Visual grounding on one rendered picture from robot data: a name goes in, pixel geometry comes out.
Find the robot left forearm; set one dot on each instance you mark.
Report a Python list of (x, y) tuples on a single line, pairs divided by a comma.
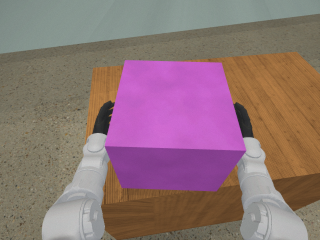
[(90, 176)]

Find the robot right hand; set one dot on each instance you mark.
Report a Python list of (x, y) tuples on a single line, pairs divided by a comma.
[(243, 120)]

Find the robot right upper arm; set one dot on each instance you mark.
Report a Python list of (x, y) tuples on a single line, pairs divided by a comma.
[(262, 221)]

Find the carton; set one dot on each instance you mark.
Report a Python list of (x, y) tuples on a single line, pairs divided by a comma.
[(173, 126)]

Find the pedestal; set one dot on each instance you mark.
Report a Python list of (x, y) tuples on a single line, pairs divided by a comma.
[(281, 94)]

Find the robot right forearm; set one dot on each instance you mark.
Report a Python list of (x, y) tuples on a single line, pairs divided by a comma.
[(254, 179)]

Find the robot left hand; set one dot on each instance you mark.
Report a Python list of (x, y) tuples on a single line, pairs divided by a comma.
[(102, 124)]

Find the robot left upper arm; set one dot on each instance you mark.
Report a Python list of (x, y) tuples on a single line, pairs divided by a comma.
[(80, 219)]

